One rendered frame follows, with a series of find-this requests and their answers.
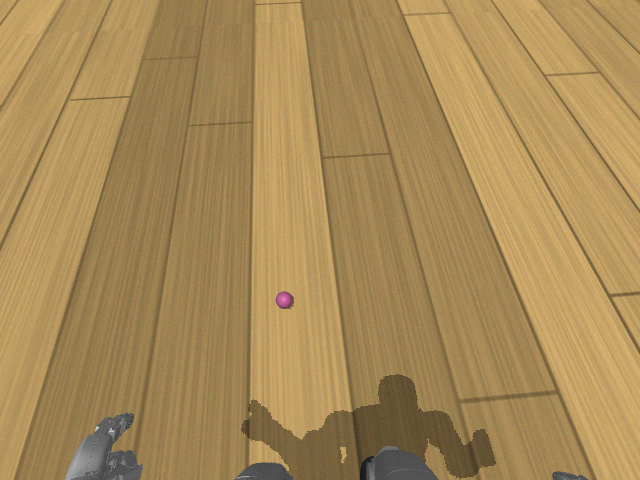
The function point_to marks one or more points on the ball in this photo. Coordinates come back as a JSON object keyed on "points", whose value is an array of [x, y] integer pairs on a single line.
{"points": [[284, 299]]}

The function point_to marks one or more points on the left robot hand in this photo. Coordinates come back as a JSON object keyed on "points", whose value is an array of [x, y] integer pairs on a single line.
{"points": [[94, 458]]}

